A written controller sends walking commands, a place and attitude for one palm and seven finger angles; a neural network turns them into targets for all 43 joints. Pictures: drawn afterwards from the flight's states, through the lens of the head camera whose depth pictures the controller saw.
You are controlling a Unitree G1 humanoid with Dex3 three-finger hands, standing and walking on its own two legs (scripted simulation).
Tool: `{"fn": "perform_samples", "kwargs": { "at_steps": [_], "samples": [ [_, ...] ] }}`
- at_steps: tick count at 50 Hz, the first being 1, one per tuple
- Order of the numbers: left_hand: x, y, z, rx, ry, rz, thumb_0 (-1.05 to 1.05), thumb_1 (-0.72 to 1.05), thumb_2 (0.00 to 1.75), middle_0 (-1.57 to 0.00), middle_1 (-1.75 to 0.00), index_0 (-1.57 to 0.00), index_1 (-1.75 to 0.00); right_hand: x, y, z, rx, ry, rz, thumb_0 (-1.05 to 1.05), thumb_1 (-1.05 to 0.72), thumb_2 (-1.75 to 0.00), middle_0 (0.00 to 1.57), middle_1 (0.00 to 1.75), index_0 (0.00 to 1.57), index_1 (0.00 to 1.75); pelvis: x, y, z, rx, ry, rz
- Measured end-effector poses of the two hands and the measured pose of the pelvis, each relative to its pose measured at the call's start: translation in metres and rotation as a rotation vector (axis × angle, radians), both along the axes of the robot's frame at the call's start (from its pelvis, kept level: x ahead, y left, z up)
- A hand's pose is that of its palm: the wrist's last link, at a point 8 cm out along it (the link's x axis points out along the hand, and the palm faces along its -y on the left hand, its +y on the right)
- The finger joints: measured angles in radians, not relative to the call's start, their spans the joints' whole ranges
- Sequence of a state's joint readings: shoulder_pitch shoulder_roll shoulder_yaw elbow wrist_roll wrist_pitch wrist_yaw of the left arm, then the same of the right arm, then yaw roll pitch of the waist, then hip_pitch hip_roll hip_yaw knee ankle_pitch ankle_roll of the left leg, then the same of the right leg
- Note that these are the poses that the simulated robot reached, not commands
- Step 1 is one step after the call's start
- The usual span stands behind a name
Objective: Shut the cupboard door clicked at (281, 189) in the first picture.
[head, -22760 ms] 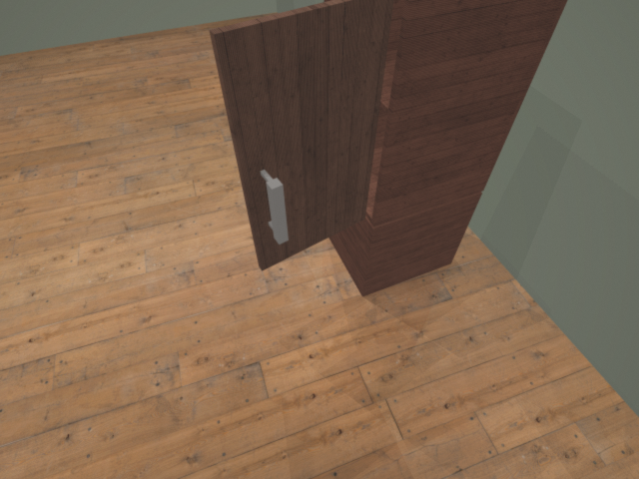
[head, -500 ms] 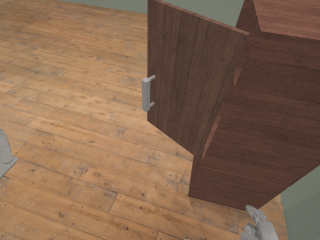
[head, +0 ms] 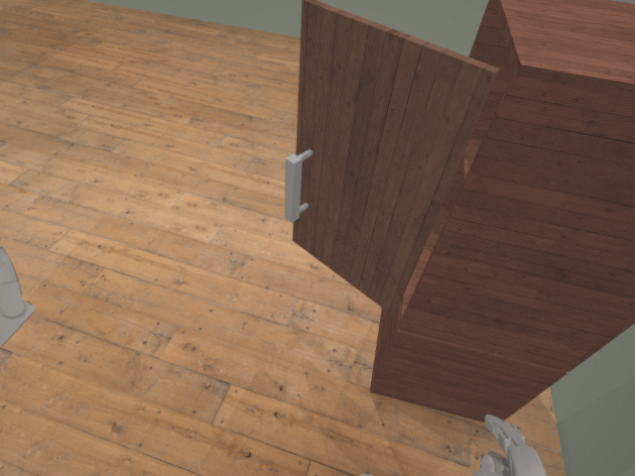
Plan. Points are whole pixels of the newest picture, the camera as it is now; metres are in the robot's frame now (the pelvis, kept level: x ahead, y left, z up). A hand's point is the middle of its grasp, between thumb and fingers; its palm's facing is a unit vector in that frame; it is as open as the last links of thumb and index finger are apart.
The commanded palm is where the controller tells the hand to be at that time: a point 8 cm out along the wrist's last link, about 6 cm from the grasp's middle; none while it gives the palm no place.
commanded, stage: step back with the hand held close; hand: left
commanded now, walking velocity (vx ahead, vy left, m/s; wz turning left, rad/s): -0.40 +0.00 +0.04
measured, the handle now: (299, 186) +0.71 +0.07 -0.08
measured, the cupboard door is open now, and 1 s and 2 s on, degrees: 61 61 61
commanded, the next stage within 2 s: stop stepping back and stand still in 1.28 s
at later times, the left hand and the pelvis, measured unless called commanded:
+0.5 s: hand (26, 314) +0.20 +0.26 +0.20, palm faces +0.47 -0.76 -0.44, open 7.4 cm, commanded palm +0.13 +0.29 +0.21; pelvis +0.00 -0.01 +0.00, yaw +1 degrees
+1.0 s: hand out of the picture +0.15 +0.30 +0.21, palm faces +0.57 -0.73 -0.38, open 7.4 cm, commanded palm +0.10 +0.31 +0.21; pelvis -0.01 +0.00 +0.03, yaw +5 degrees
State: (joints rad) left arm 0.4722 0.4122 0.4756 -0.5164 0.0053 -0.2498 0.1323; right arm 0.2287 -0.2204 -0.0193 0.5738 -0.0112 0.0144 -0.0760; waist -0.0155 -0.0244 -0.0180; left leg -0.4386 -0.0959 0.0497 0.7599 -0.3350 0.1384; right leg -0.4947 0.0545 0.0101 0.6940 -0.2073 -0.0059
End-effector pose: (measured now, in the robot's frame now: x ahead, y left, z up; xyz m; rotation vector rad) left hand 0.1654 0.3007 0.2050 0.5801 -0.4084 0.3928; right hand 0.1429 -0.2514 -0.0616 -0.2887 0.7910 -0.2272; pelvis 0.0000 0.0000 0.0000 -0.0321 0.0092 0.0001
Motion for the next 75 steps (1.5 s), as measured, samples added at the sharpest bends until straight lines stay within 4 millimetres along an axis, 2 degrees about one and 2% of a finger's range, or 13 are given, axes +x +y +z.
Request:
{"fn": "perform_samples", "kwargs": {
  "at_steps": [28, 34, 38, 44, 50, 53, 57, 61, 66, 71, 75],
  "samples": [
    [-0.009, -0.011, 0.005, -0.004, 0.005, 0.011, 0.01, 0.88, 0.90, -0.21, -0.31, -0.22, -0.30, 0.009, -0.007, 0.007, 0.006, -0.030, 0.024, 0.01, -0.91, -0.90, 0.20, 0.30, 0.20, 0.30, -0.001, -0.012, 0.005, 0.002, 0.011, 0.016],
    [-0.012, -0.013, -0.001, -0.012, 0.030, 0.028, 0.01, 0.88, 0.90, -0.21, -0.31, -0.22, -0.30, 0.005, -0.010, 0.004, 0.017, -0.010, 0.030, 0.01, -0.91, -0.90, 0.20, 0.30, 0.20, 0.30, -0.005, -0.016, 0.004, 0.005, 0.028, 0.047],
    [-0.023, -0.010, -0.007, -0.036, 0.063, 0.032, 0.01, 0.88, 0.90, -0.21, -0.31, -0.22, -0.30, -0.003, -0.010, 0.006, 0.009, 0.036, 0.041, 0.01, -0.91, -0.90, 0.20, 0.30, 0.20, 0.30, -0.010, -0.014, 0.007, 0.001, 0.044, 0.093],
    [-0.051, 0.009, -0.003, 0.004, 0.091, 0.072, 0.01, 0.88, 0.90, -0.22, -0.31, -0.22, -0.30, -0.008, 0.000, 0.010, -0.031, 0.039, 0.052, 0.01, -0.91, -0.90, 0.20, 0.30, 0.20, 0.30, -0.014, -0.004, 0.010, -0.033, 0.034, 0.113],
    [-0.063, 0.026, 0.013, -0.087, 0.012, 0.145, 0.01, 0.88, 0.90, -0.21, -0.31, -0.22, -0.30, 0.002, 0.026, 0.024, -0.004, 0.006, 0.112, 0.01, -0.91, -0.90, 0.20, 0.30, 0.20, 0.30, -0.015, -0.001, 0.028, -0.062, 0.074, 0.084],
    [-0.057, 0.018, 0.009, -0.153, 0.015, 0.109, 0.01, 0.89, 0.90, -0.21, -0.31, -0.21, -0.30, 0.009, 0.039, 0.035, 0.030, -0.034, 0.156, 0.01, -0.91, -0.90, 0.20, 0.30, 0.20, 0.30, -0.027, -0.004, 0.035, -0.064, 0.098, 0.046],
    [-0.049, -0.008, 0.002, -0.176, 0.072, -0.021, 0.01, 0.89, 0.90, -0.20, -0.30, -0.21, -0.30, 0.007, 0.045, 0.050, 0.072, -0.117, 0.181, 0.01, -0.91, -0.90, 0.20, 0.30, 0.20, 0.30, -0.057, -0.013, 0.037, -0.061, 0.104, 0.005],
    [-0.067, -0.038, 0.006, -0.104, 0.119, -0.156, 0.01, 0.89, 0.90, -0.21, -0.30, -0.21, -0.30, -0.015, 0.035, 0.063, 0.085, -0.203, 0.170, 0.01, -0.90, -0.90, 0.21, 0.30, 0.21, 0.30, -0.091, -0.026, 0.032, -0.045, 0.095, -0.021],
    [-0.125, -0.057, 0.022, 0.018, 0.121, -0.185, 0.01, 0.88, 0.90, -0.22, -0.31, -0.22, -0.30, -0.066, 0.001, 0.058, 0.062, -0.215, 0.139, 0.00, -0.90, -0.90, 0.21, 0.30, 0.20, 0.30, -0.135, -0.043, 0.021, -0.036, 0.066, 0.002],
    [-0.188, -0.046, 0.029, -0.003, 0.084, -0.030, 0.01, 0.88, 0.90, -0.22, -0.31, -0.22, -0.30, -0.142, -0.038, 0.042, 0.006, -0.035, 0.060, 0.00, -0.91, -0.90, 0.20, 0.30, 0.20, 0.30, -0.155, -0.050, 0.031, 0.035, 0.049, -0.024],
    [-0.208, -0.032, 0.016, -0.137, 0.021, 0.108, 0.01, 0.88, 0.90, -0.22, -0.31, -0.22, -0.30, -0.196, -0.058, 0.025, -0.042, 0.056, 0.008, 0.01, -0.91, -0.90, 0.20, 0.30, 0.20, 0.30, -0.173, -0.046, 0.030, 0.040, 0.025, 0.011]
  ]
}}
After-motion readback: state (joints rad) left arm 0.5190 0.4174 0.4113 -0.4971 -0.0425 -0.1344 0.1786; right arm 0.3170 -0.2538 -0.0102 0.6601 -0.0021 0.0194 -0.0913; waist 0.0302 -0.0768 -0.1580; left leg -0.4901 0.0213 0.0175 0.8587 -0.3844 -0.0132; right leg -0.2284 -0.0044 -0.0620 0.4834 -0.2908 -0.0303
